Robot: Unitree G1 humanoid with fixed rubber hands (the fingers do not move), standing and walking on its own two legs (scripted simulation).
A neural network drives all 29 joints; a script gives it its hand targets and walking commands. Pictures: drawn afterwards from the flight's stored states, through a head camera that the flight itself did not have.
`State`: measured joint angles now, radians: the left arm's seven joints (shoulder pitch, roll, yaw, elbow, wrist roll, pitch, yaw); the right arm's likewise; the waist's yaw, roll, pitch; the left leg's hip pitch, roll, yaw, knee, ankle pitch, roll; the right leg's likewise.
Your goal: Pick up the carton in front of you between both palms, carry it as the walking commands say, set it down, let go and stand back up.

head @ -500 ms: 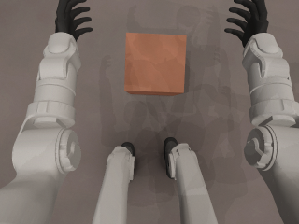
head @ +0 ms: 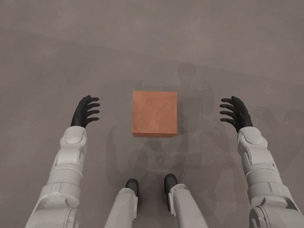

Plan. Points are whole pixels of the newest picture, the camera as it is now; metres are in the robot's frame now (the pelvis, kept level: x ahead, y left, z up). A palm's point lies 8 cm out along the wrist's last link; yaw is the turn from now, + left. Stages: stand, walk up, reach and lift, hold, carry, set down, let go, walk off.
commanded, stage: let go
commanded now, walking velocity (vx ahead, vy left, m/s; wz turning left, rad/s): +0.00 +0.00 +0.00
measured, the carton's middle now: (154, 116) +0.49 -0.01 -0.59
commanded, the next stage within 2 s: stand in 0.92 s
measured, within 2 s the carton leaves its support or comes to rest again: neither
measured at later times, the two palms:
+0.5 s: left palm (33, 198) +0.22 +0.24 -0.02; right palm (269, 196) +0.21 -0.22 -0.01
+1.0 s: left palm (26, 210) +0.20 +0.25 -0.02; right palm (272, 204) +0.20 -0.22 -0.01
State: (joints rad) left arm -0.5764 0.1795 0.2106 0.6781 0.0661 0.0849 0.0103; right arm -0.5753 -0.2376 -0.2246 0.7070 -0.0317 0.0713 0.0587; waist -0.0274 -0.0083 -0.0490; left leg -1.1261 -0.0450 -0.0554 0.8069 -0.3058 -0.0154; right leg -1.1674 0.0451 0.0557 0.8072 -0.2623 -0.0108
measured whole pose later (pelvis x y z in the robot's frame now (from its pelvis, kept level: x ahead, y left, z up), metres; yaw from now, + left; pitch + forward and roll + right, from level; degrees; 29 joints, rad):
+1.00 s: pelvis +0.04 +0.02 +0.06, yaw -1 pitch -3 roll +0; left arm 0.22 0.23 0.02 0.48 0.02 0.10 -0.03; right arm 0.21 -0.22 -0.04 0.45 -0.02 0.15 0.03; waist 0.00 0.00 0.08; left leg -0.12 -0.03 -0.05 0.49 -0.31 0.02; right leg -0.16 0.03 0.06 0.47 -0.27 0.00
